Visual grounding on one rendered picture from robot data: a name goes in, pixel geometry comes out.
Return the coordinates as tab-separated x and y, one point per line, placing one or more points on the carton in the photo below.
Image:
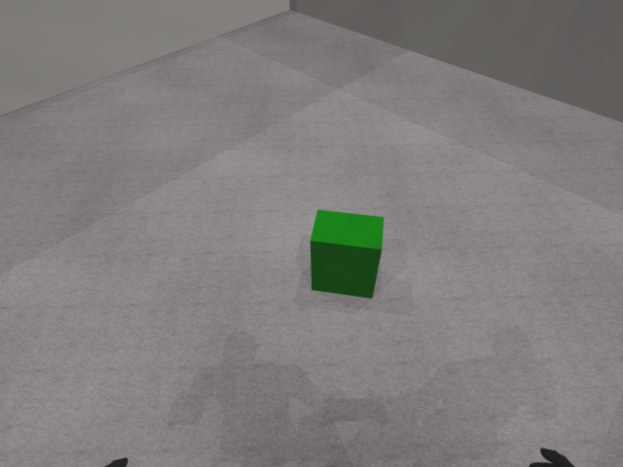
345	253

